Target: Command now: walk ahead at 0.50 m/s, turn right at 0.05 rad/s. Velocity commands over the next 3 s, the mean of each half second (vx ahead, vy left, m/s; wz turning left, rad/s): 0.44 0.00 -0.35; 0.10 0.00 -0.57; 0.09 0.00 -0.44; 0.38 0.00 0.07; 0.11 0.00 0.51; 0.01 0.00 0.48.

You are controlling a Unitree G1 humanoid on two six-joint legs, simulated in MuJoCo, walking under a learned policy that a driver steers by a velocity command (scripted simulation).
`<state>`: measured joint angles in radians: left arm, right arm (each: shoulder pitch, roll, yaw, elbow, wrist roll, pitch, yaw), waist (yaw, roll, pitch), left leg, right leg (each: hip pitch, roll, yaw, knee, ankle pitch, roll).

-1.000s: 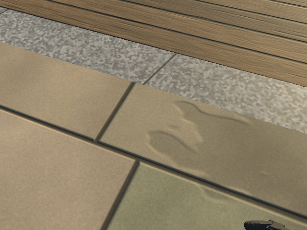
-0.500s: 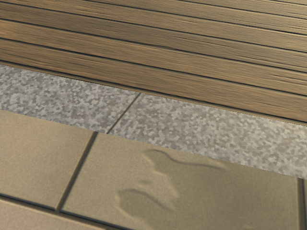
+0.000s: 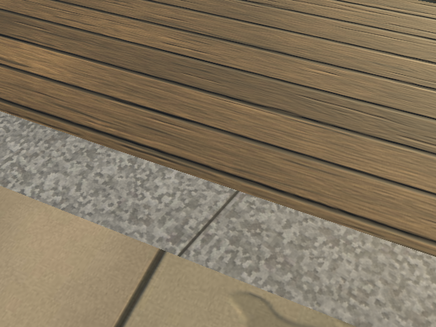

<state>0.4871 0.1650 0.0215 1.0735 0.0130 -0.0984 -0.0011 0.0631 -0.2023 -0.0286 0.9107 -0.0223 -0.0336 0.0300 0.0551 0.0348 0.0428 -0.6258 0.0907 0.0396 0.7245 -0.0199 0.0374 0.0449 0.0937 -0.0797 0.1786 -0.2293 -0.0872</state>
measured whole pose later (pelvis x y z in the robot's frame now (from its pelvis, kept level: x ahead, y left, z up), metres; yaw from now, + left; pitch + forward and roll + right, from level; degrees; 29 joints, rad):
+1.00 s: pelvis +0.31 +0.00 -0.01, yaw -30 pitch +2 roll +1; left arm 0.24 0.25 0.09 0.80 0.02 0.03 0.01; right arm 0.14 -0.23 -0.06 0.79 -0.02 0.06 -0.04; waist 0.04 0.01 0.04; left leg -0.51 0.02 -0.07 0.97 -0.38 -0.04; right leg -0.38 0.14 0.08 0.41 -0.05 -0.12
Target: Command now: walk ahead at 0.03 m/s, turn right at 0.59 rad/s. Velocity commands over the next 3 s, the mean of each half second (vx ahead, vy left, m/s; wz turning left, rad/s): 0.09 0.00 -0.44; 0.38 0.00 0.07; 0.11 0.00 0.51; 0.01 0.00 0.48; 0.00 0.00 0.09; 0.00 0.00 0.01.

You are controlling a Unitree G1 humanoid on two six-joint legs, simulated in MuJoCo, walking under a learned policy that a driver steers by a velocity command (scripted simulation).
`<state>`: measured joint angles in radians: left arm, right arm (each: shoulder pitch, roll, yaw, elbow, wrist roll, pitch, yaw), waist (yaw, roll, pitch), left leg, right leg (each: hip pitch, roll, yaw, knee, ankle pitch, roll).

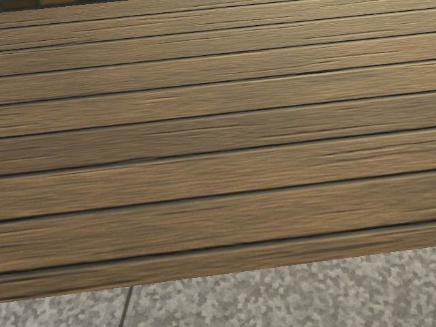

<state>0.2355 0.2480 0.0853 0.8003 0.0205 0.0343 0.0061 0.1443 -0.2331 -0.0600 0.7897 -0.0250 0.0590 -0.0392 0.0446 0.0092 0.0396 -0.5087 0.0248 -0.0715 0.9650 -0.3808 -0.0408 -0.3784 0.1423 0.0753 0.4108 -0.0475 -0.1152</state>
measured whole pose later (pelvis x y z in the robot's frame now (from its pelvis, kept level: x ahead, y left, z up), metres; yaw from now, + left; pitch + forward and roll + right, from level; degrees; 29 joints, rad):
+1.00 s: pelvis +0.18 -0.02 -0.01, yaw -7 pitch +1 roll -2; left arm 0.40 0.23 0.02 0.92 0.01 -0.08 0.01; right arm 0.13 -0.25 -0.04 0.73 -0.04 -0.02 0.06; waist 0.03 0.03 0.05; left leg -0.63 0.02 0.06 0.67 -0.06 0.07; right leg 0.12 0.05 -0.10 0.23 -0.37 -0.03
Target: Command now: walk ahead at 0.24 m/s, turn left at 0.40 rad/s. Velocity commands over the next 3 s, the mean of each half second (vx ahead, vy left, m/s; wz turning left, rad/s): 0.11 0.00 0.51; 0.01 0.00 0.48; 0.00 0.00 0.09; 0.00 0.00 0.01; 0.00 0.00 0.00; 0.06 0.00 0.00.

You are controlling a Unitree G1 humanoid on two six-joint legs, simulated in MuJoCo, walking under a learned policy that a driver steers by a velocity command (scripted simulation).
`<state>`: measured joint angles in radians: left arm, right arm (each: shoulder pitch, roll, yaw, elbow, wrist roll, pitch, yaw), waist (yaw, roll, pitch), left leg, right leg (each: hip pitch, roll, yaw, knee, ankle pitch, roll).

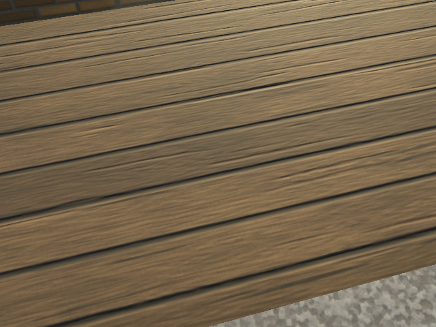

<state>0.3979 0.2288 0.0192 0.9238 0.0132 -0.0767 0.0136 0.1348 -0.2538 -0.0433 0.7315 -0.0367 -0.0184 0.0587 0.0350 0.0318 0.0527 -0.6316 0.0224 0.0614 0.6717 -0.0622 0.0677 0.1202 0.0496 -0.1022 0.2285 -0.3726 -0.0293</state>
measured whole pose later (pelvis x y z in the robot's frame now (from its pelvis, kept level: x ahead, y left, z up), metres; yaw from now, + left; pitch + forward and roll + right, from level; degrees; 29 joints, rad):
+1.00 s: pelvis +0.16 -0.04 +0.02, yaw +31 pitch +0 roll +1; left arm 0.21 0.25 0.00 0.68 0.01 0.01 0.02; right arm 0.24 -0.34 -0.08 0.74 -0.01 0.08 0.01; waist 0.00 0.05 0.03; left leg -0.43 -0.12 -0.18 1.00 -0.41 -0.05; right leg -0.20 0.03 0.02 0.41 -0.21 -0.05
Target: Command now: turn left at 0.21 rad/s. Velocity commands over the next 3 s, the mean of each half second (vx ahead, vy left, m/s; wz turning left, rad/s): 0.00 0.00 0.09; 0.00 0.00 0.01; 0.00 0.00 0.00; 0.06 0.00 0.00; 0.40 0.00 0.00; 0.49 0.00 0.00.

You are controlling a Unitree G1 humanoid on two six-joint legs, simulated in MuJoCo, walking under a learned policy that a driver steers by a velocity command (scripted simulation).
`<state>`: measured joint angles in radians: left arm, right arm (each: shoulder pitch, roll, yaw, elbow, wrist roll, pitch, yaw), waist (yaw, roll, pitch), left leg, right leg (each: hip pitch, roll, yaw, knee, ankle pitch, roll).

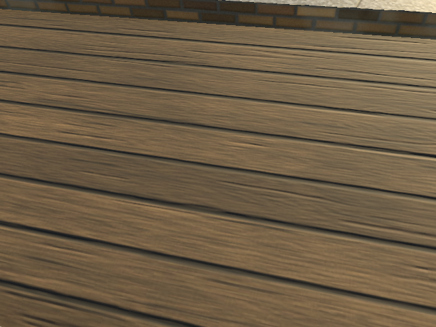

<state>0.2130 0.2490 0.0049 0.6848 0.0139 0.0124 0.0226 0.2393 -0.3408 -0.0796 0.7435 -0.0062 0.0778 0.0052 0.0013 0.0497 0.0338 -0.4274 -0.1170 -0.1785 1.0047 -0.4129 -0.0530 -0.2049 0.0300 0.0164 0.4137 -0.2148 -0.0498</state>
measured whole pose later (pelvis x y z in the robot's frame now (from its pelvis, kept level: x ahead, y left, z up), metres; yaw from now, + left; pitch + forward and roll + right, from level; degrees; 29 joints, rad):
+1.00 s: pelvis +0.00 +0.03 +0.00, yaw +0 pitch -1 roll +0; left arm 0.26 0.20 -0.02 1.08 0.01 0.02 0.03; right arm 0.24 -0.21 0.03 1.12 0.00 0.00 -0.04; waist 0.00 -0.01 0.02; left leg -0.10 -0.07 -0.07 0.36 -0.24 0.05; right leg -0.16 0.01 0.02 0.39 -0.21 0.00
